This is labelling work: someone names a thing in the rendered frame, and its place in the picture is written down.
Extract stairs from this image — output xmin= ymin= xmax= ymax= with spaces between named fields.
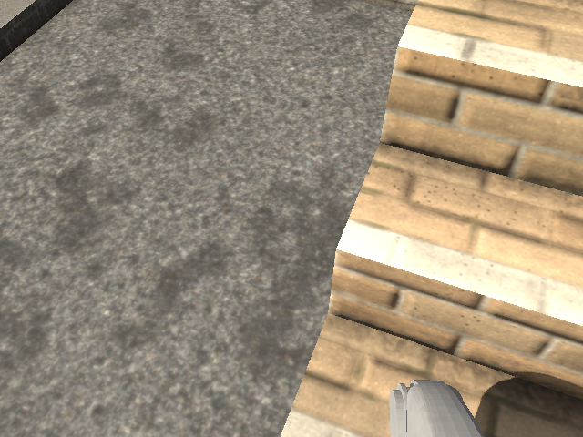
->
xmin=281 ymin=0 xmax=583 ymax=437

